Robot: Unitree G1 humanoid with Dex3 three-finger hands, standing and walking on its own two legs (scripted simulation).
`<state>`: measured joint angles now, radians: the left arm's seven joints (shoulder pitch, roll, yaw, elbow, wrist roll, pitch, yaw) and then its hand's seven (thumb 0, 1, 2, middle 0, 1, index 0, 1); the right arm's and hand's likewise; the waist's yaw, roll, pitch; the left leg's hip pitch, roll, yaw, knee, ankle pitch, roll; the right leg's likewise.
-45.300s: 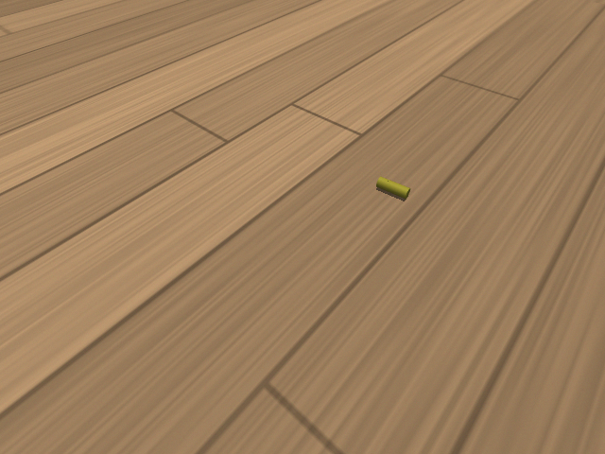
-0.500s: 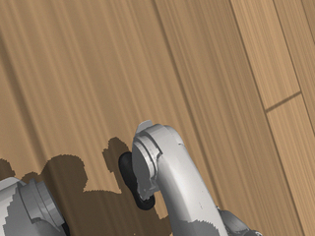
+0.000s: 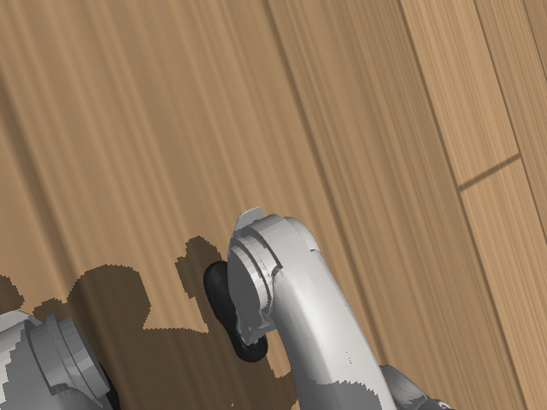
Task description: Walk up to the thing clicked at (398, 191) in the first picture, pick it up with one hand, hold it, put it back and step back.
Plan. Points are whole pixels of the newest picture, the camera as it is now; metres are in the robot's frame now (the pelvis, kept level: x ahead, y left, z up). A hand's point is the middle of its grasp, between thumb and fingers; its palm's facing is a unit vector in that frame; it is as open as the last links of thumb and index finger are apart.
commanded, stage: withdraw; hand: left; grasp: from above
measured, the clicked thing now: out of the picture +0.49 +0.33 -0.28
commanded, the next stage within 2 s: home in 1.06 s
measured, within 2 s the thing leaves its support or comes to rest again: neither
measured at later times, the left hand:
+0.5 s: hand out of the picture +0.50 +0.36 -0.14, palm faces -0.33 -0.07 -0.94, open 14.0 cm
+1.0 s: hand out of the picture +0.47 +0.33 -0.12, palm faces -0.46 -0.09 -0.88, open 13.2 cm
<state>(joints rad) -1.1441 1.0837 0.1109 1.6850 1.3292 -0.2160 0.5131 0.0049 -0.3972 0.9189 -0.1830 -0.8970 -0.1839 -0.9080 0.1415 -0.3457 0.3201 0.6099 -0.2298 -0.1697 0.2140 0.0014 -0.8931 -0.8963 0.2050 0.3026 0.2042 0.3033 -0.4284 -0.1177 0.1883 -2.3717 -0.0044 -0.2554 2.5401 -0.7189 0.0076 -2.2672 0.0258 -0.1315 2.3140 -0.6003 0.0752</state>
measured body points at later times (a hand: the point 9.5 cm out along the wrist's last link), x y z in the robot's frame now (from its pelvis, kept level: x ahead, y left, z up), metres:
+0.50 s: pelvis +0.01 +0.00 +0.02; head +0.26 +0.12 +0.38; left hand +0.51 +0.36 -0.08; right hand +0.06 -0.26 -0.05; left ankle +0.06 +0.12 -0.27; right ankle +0.13 -0.13 -0.27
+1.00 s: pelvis -0.01 -0.01 +0.03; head +0.23 +0.10 +0.39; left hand +0.49 +0.34 -0.07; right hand +0.06 -0.29 -0.04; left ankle +0.06 +0.12 -0.27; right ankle +0.13 -0.13 -0.27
